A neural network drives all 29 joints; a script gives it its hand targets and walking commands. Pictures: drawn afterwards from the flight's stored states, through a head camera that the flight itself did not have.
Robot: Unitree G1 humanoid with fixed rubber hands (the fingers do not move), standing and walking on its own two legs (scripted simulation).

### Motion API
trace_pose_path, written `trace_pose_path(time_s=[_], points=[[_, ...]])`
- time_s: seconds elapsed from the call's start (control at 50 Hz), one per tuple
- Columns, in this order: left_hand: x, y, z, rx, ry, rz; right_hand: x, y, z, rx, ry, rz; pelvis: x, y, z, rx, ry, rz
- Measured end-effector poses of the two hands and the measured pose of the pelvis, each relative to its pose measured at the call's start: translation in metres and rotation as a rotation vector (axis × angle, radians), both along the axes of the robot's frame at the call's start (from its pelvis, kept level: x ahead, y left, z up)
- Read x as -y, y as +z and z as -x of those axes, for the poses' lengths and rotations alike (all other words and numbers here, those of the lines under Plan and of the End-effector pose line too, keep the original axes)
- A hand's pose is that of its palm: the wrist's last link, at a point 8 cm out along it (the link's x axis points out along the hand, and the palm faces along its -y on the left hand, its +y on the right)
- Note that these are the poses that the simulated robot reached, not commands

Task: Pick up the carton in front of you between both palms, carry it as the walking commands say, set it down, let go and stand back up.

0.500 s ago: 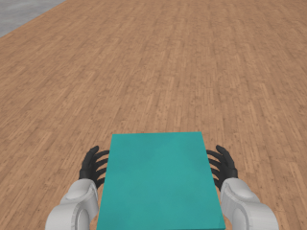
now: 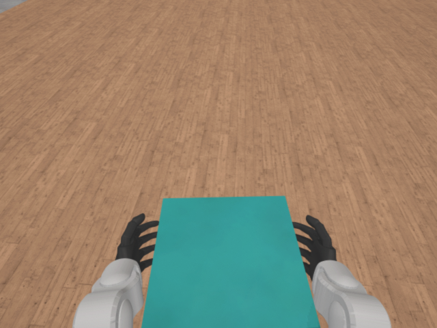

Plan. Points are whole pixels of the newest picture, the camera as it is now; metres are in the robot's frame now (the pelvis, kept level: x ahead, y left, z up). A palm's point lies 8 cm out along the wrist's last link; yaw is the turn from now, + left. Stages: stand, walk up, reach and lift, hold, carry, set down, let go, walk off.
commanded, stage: carry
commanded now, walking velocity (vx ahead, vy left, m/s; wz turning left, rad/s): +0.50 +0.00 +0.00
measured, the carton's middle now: (225, 286) +0.22 -0.01 -0.01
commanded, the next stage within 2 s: none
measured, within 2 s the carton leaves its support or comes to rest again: neither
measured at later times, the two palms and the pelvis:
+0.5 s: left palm (171, 127) +0.55 +0.11 +0.08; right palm (291, 127) +0.57 -0.18 +0.07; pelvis +0.33 -0.05 +0.00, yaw +4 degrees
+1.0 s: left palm (171, 95) +0.73 +0.13 +0.05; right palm (273, 100) +0.72 -0.17 +0.05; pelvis +0.49 -0.01 -0.02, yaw -1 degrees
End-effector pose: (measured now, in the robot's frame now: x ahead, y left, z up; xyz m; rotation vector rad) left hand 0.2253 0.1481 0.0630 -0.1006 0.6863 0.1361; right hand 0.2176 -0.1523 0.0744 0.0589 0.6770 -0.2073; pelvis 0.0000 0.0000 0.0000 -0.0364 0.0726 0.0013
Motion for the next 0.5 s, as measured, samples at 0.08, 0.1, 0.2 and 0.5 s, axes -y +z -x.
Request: trace_pose_path(time_s=[0.08, 0.1, 0.2, 0.5], points=[[-0.001, 0.006, -0.049, 0.03, 0.031, 0.001, -0.001, 0.005, -0.057, 0.03, 0.029, -0.005, 0.005, -0.002, -0.057, 0.004, 0.012, -0.006], [0.0, 0.007, -0.062, 0.038, 0.04, 0.001, 0.0, 0.005, -0.072, 0.038, 0.035, -0.008, 0.007, -0.003, -0.072, 0.007, 0.014, -0.009], [0.013, 0.006, -0.137, 0.078, 0.066, -0.012, 0.013, -0.004, -0.152, 0.079, 0.05, -0.037, 0.022, -0.021, -0.151, 0.016, 0.027, -0.032], [0.033, 0.019, -0.32, 0.019, 0.128, -0.063, 0.032, -0.005, -0.356, 0.02, 0.115, -0.088, 0.053, -0.003, -0.33, 0.006, 0.056, -0.074]])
